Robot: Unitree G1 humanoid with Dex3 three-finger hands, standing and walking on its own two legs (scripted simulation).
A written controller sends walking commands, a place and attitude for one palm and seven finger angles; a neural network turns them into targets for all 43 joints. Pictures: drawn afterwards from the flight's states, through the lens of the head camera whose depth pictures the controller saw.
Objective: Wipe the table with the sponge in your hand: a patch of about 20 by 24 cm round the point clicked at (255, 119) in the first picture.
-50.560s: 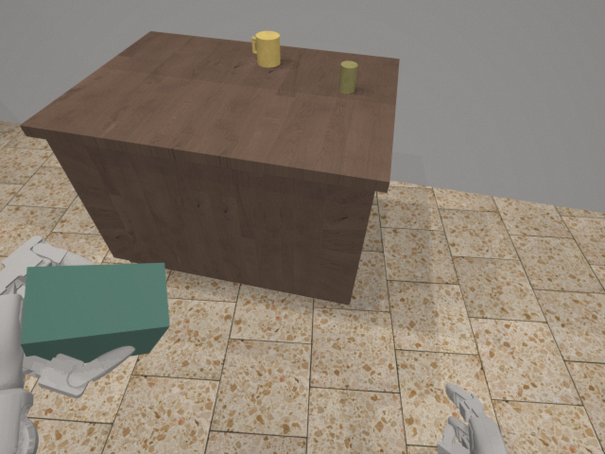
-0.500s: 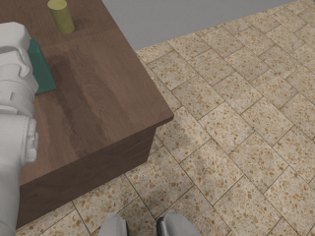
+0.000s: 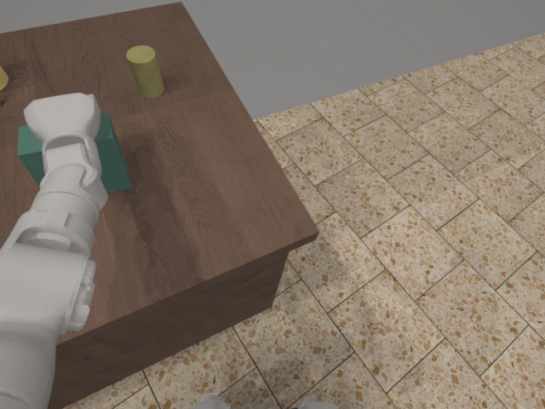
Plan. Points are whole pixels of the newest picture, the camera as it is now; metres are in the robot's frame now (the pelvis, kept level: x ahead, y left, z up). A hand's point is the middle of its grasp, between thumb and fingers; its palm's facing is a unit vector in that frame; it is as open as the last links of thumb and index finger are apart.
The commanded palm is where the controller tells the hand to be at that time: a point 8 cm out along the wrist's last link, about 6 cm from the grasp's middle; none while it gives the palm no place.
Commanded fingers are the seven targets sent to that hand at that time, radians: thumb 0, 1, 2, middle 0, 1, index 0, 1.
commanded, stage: wipe back along the third lane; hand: left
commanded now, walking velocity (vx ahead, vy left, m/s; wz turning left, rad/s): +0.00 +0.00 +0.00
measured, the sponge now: (84, 167) +0.50 +0.27 +0.00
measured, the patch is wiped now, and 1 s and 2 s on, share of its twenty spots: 0.80 0.80 0.80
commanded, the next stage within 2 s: none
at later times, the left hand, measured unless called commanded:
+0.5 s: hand (85, 174) +0.45 +0.25 +0.05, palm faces -0.07 +0.00 -1.00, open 10.5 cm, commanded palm +0.41 +0.23 +0.07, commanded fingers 0.00 0.10 1.30 -1.20 -1.60 -1.20 -1.60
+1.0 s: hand (90, 200) +0.41 +0.23 +0.04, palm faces -0.07 +0.00 -1.00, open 10.5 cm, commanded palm +0.36 +0.21 +0.07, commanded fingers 0.00 0.10 1.30 -1.20 -1.60 -1.20 -1.60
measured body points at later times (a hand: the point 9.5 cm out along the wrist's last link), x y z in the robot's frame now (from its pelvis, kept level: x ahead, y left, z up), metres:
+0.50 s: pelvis +0.03 -0.02 +0.02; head +0.09 -0.02 +0.46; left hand +0.45 +0.24 +0.10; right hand +0.13 -0.27 -0.12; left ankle -0.01 +0.09 -0.70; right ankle -0.03 -0.13 -0.70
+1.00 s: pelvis +0.02 -0.02 +0.02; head +0.05 -0.03 +0.47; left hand +0.41 +0.23 +0.10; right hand +0.12 -0.27 -0.11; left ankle -0.01 +0.09 -0.70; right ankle -0.03 -0.13 -0.70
